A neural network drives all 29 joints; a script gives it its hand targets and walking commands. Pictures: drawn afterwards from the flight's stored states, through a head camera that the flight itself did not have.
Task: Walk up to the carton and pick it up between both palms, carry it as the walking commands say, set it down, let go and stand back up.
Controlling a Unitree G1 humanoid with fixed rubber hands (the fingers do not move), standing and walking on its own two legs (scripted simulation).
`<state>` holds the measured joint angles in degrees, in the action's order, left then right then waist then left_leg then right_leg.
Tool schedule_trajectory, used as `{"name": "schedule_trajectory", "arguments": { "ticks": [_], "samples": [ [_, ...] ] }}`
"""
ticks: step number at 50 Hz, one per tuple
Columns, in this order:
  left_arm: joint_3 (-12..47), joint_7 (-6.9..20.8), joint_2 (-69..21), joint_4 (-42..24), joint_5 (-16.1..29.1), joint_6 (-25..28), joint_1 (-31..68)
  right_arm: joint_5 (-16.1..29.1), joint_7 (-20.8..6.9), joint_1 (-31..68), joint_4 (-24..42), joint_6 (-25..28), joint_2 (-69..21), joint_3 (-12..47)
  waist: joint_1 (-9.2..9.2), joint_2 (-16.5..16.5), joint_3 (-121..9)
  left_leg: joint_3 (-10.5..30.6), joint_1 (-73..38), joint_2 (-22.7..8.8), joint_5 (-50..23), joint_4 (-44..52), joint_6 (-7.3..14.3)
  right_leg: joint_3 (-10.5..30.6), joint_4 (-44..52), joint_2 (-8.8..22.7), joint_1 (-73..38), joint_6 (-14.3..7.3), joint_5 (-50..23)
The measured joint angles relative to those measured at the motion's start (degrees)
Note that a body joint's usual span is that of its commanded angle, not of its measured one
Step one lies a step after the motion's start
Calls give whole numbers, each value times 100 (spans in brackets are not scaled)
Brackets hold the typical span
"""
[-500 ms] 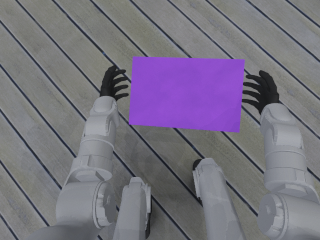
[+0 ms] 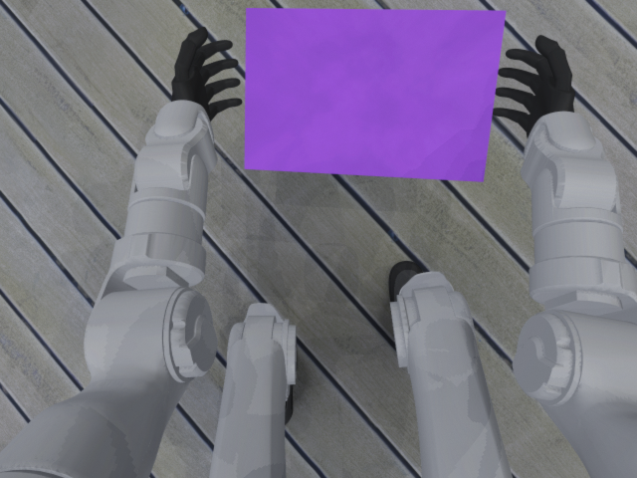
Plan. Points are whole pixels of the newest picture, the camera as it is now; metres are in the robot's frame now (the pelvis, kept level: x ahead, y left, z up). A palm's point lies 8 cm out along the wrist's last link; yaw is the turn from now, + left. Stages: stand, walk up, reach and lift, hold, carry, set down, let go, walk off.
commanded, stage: set down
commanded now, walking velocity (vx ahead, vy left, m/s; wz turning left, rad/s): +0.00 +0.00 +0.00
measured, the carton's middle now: (365, 103) +0.54 -0.12 -0.22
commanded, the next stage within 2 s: none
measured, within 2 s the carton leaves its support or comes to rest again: rests again in 1.54 s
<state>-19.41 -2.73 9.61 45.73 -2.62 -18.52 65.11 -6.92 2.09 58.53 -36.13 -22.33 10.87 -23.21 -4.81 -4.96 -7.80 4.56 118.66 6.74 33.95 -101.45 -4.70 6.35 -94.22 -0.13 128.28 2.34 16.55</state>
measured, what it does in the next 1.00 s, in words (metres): lowers itself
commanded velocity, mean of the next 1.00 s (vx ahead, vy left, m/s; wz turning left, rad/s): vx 0.00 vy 0.00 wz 0.00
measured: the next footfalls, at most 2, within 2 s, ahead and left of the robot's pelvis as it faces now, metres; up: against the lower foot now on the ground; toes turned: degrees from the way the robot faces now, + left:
none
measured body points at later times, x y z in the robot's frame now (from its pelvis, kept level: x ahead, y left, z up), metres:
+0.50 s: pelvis +0.01 +0.01 -0.05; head +0.36 -0.07 +0.22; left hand +0.57 +0.07 -0.21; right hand +0.48 -0.30 -0.22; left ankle +0.08 +0.15 -0.45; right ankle +0.15 -0.14 -0.45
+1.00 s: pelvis -0.01 +0.01 -0.09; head +0.36 -0.05 +0.14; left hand +0.58 +0.06 -0.26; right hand +0.49 -0.31 -0.27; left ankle +0.08 +0.15 -0.45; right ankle +0.15 -0.14 -0.45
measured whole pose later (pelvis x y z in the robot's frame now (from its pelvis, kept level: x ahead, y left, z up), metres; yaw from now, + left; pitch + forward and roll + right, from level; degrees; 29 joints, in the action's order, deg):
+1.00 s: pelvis -0.01 +0.01 -0.09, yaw +0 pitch +35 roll +1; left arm -8.0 -8.9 17.1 57.5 6.4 -13.4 88.4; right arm 1.2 0.7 82.4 -56.2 -13.8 25.0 -19.0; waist -8.4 -5.6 25.5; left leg 5.6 120.2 11.9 38.9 -123.5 -6.3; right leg 6.6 -114.7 2.4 128.8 4.2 21.4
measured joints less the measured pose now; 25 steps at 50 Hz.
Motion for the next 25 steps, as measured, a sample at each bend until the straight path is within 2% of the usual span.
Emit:
{"name": "schedule_trajectory", "arguments": {
  "ticks": [11, 20, 25],
  "samples": [
    [-18, -168, -43, 188, -11, 73, 503, -6, -145, 499, -219, -4, 335, -101, -47, -64, 350, -13, 405, 52, 156, -581, -44, 37, -495, -24, 396, 91, 91],
    [117, -375, -22, 208, 124, 254, 509, 123, -237, 573, -390, 205, 445, -14, -74, -43, 494, -6, 697, 102, 373, -996, -96, 48, -925, -18, 733, 113, 280],
    [299, -514, 100, 69, 353, 324, 633, 272, -224, 731, -370, 324, 535, 95, -105, -27, 1000, -6, 696, 156, 402, -1175, -112, 63, -1099, 6, 725, 130, 313]
  ]
}}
